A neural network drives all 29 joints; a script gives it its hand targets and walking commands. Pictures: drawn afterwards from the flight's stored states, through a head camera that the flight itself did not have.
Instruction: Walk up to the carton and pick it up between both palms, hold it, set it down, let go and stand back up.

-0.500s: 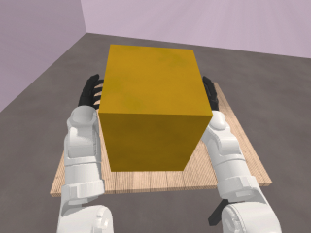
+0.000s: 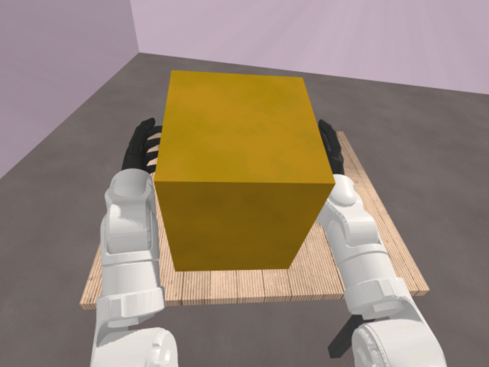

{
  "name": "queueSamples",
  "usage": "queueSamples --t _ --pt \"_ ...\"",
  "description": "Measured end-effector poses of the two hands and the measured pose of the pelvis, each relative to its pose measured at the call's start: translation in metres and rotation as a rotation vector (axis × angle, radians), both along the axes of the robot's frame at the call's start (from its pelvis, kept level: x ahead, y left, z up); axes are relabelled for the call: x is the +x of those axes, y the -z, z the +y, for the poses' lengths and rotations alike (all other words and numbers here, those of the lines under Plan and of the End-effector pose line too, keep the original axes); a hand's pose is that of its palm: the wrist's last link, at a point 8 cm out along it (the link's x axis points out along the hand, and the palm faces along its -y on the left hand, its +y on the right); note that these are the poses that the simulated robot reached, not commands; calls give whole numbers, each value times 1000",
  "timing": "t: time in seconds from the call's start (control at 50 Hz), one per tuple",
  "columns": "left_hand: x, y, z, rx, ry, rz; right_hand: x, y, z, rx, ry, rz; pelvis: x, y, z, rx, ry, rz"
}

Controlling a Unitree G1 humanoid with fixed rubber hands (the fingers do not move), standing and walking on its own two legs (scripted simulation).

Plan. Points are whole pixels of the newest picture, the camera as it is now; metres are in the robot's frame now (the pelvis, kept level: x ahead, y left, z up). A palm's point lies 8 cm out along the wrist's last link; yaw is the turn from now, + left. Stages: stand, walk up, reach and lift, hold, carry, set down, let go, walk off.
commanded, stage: hold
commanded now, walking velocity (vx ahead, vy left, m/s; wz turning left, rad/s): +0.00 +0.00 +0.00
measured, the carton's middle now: (235, 179) +0.37 +0.01 +0.15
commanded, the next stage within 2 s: none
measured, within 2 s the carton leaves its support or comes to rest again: neither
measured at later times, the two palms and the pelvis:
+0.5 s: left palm (136, 170) +0.35 +0.16 +0.18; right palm (326, 169) +0.36 -0.13 +0.18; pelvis -0.01 +0.00 +0.00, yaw +1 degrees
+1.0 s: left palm (134, 170) +0.35 +0.16 +0.18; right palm (324, 169) +0.36 -0.13 +0.18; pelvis +0.00 +0.00 +0.00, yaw +1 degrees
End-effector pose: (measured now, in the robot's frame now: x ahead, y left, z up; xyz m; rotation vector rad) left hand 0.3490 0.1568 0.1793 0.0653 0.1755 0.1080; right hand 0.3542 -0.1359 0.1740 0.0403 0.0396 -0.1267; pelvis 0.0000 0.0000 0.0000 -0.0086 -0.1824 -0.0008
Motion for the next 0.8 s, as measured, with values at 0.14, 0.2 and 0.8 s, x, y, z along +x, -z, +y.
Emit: queueSamples --t 0.14,0.2,0.8 --pt "-4 -4 9 -8 -27 11 4 -5 10 3 -28 8 -4 0 -2 3 -18 -2" --pt "-3 -3 9 -6 -24 13 4 -5 10 5 -26 10 -5 0 -2 3 -24 0" --pt "0 0 6 -1 -12 12 4 -2 6 -1 -16 9 -4 0 -2 2 -21 1"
